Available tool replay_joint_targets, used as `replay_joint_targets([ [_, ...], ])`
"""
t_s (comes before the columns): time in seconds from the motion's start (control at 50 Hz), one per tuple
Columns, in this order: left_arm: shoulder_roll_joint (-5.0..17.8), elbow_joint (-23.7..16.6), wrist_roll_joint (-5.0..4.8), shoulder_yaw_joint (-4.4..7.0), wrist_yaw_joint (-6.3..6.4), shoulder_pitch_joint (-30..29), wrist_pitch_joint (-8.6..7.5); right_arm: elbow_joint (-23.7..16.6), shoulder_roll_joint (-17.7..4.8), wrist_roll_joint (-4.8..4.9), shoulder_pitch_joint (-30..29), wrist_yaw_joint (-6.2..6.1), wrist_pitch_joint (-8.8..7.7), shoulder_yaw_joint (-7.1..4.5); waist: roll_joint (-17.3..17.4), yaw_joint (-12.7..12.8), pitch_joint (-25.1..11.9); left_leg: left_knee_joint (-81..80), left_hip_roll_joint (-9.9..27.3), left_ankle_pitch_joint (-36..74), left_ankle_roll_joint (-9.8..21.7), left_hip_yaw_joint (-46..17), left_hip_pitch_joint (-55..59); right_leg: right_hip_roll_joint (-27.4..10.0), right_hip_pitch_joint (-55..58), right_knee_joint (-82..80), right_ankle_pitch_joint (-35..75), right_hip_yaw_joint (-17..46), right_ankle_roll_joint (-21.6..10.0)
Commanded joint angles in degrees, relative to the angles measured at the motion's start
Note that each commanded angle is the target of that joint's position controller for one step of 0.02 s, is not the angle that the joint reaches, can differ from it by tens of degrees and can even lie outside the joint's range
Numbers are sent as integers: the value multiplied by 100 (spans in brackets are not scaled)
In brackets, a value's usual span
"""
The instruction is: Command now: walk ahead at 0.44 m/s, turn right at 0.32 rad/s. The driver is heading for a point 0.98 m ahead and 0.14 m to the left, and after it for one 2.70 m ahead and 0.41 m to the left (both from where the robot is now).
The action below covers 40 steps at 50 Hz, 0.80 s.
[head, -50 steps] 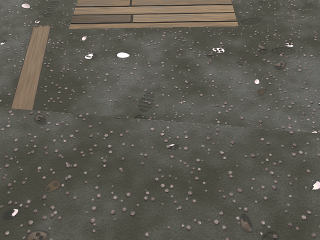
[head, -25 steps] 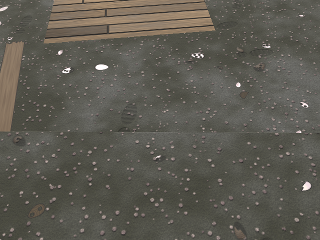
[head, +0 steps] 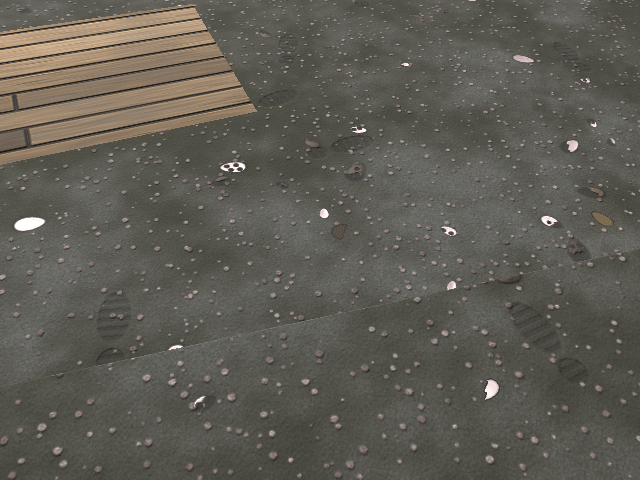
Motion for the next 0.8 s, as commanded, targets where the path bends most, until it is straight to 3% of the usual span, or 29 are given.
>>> replay_joint_targets([
  [0.02, 226, -450, 23, 43, -59, -453, -157, -268, -762, -3, -53, 4, -119, -167, 836, -17, 629, -1446, 1335, -222, 905, -1317, 517, -332, -1397, -73, 809, 54, 119],
  [0.12, -47, -670, 22, -118, -181, -1299, -227, -32, -982, 133, 225, 13, -28, -196, 892, -291, 682, -1439, 1206, 772, 898, -526, 257, -442, -426, -1881, 1490, -573, 211],
  [0.18, 63, -776, -49, -105, -258, -1543, -250, 132, -1131, 217, 475, 46, 33, -222, 956, -342, 765, -1349, 1433, 894, 893, -534, 446, -364, -2, -2480, 1210, -690, 43],
  [0.22, 205, -814, -59, -58, -282, -1492, -278, 225, -1182, 260, 537, 48, 101, -230, 1012, -204, 769, -1117, 1599, 1448, 837, -653, 683, -275, 345, -2848, 877, -715, -160],
  [0.24, 327, -755, -50, 11, -272, -1162, -300, 252, -1246, 270, 485, 38, 141, -232, 1039, 64, 589, -714, 1575, 2407, 767, -609, 714, -129, 923, -3075, 832, -796, -282],
  [0.26, 542, -531, -31, 142, -231, -403, -310, 273, -1208, 277, 461, 27, 169, -203, 894, 488, 113, 197, 1319, 3376, 626, -349, 573, 26, 2033, -3333, 957, -897, -447],
  [0.28, 851, -311, 12, 277, -156, 582, -301, 210, -1002, 211, 445, 17, 152, -110, 723, 950, -655, 1533, 1036, 2981, 408, -135, -278, -419, 3704, -3142, 1059, -485, -655],
  [0.3, 1488, -208, 182, 401, -82, 1329, -261, -54, -333, 104, 815, 32, 68, 107, -712, 944, -1687, 3899, 247, 301, -28, 166, -2538, -2172, 5994, -3249, 340, 1969, -1371],
  [0.32, 1180, -144, 180, 302, -82, 1497, -251, 47, -478, 213, 844, 14, -38, 84, -1130, 992, -2198, 4961, -72, -1838, -58, -761, -3063, -2624, 5750, -4121, -355, 3536, -1654],
  [0.34, 838, -90, 132, 169, -95, 1133, -250, -61, -928, 375, 435, 30, -59, -69, -802, 917, -1189, 5332, 222, -1522, -13, -877, -3564, -2414, 5021, -4252, -606, 2665, -1398],
  [0.36, 600, -78, 84, 94, -94, 759, -248, -139, -929, 362, 107, 35, -48, -70, -621, 742, -579, 5200, 497, -1060, 39, -658, -3607, -2162, 4274, -4366, -502, 1854, -1209],
  [0.38, 409, -66, 91, 35, -107, 364, -265, -144, -856, 271, -54, 20, -12, -76, -410, 546, -168, 4904, 662, -622, 33, -604, -3440, -1897, 3574, -4594, -223, 1335, -1093],
  [0.4, -418, 36, 439, -277, -42, 593, -561, -11, -9, -649, 56, 267, -172, 278, -650, 300, 348, 5032, 582, -14, 328, -613, -3352, -1711, 2715, -4791, -391, 948, -1042],
  [0.42, -445, 15, 499, -285, -23, 396, -589, 47, 210, -677, 191, 370, -150, 322, -496, 100, 344, 4887, 603, 185, 381, -709, -3150, -1722, 2400, -4960, -87, 699, -1018],
  [0.46, -221, -52, 484, -231, -50, 159, -612, 81, -68, -388, 49, 547, -127, 268, -398, 44, 280, 4690, 569, 574, 390, -666, -3346, -1703, 2399, -5213, 300, 224, -1120],
  [0.48, -66, -5, 530, -207, -58, 181, -613, 26, -188, -332, -186, 595, -112, 256, -306, 60, 279, 4549, 568, 894, 345, -688, -3566, -1736, 2484, -5318, 549, 35, -1172],
  [0.52, 21, 151, 682, -225, -63, 393, -600, -67, -196, -298, -590, 616, -89, 295, -131, 104, 297, 4061, 610, 1488, 220, -765, -3978, -1828, 2797, -5405, 1272, -360, -1282],
  [0.56, 32, 254, 746, -266, -89, 407, -607, -133, -158, -290, -891, 629, -72, 339, -65, 85, 262, 3280, 608, 2095, 169, -543, -3805, -1667, 2765, -5408, 2022, -937, -1255],
  [0.6, 46, 403, 712, -306, -129, 603, -599, -204, -136, -313, -1197, 669, 4, 365, -108, 181, 349, 2560, 517, 2486, 175, -228, -3339, -1550, 2585, -5464, 2315, -1375, -1187],
  [0.64, 145, 643, 709, -312, -176, 952, -588, -310, -111, -288, -1454, 667, 87, 377, -107, 244, 516, 2116, 440, 2620, 245, -155, -3238, -1664, 2860, -5415, 2566, -1517, -1127],
  [0.72, 338, 1027, 657, -259, -188, 1351, -530, -428, -227, -296, -1863, 605, 142, 317, -130, 321, 696, 1329, 212, 1990, 438, 15, -3276, -1844, 4060, -5105, 3214, -1666, -993],
  [0.76, 528, 1150, 662, -177, -148, 1467, -485, -505, -368, -257, -1926, 554, 134, 242, -244, 240, 660, 1119, -86, 1346, 579, 255, -2883, -1887, 4449, -4678, 4592, -1833, -930],
  [0.8, 767, 1163, 703, -89, -117, 1345, -471, -462, -656, -139, -1450, 447, 58, 103, -258, -162, 382, 908, -574, 1238, 839, 568, -1688, -1770, 4286, -3628, 6282, -2172, -715],
])
Keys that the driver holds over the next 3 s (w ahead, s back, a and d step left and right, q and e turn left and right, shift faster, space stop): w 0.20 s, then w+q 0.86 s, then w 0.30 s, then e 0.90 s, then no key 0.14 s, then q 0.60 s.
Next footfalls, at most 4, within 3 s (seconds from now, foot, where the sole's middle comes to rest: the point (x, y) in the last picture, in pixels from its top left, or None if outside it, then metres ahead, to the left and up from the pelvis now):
0.28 right None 0.27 -0.17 -0.78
0.80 left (257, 455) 0.60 0.11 -0.78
1.22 right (312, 351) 0.85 -0.01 -0.78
1.78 left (185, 324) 1.02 0.33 -0.91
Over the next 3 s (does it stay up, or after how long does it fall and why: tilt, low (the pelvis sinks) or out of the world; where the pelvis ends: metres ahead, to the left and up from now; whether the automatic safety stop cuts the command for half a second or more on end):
stays up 1.06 0.09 -0.15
